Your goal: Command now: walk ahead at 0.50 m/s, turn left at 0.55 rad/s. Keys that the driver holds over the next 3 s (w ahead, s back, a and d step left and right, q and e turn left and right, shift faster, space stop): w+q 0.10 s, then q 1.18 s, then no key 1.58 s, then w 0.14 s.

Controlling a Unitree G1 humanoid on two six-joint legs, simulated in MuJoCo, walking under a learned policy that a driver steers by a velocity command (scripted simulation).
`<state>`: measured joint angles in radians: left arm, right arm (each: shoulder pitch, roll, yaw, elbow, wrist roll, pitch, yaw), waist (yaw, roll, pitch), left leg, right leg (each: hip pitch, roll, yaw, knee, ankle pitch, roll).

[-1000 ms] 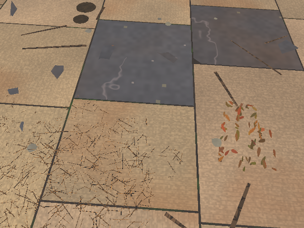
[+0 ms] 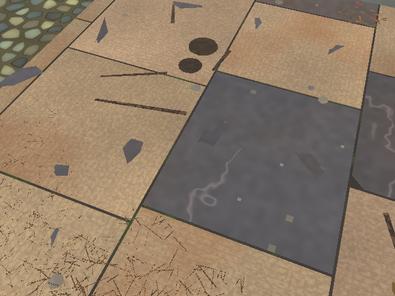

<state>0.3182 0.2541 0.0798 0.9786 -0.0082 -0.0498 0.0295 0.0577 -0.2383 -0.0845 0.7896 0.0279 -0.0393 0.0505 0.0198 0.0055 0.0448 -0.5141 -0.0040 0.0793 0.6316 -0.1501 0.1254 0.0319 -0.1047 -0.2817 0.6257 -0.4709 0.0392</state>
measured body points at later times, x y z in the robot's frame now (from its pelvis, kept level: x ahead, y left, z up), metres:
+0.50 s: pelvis +0.24 +0.00 +0.01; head +0.27 +0.01 +0.46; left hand +0.36 +0.30 -0.08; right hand +0.42 -0.25 -0.10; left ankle +0.11 +0.08 -0.68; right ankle +0.38 -0.07 -0.71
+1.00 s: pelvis +0.24 +0.04 +0.03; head +0.25 +0.09 +0.47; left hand +0.20 +0.36 -0.09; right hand +0.51 -0.13 -0.05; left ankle +0.20 +0.12 -0.71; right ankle +0.35 -0.07 -0.64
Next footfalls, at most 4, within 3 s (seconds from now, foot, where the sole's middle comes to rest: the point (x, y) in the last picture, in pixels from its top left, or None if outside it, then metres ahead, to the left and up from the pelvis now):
0.44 right None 0.42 -0.06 -0.75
0.88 left None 0.23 0.14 -0.75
1.36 right None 0.38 -0.02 -0.75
1.68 left None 0.16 0.14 -0.75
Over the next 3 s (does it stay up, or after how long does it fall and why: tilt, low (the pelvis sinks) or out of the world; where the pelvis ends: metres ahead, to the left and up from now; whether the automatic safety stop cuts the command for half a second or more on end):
stays up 0.25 0.05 0.02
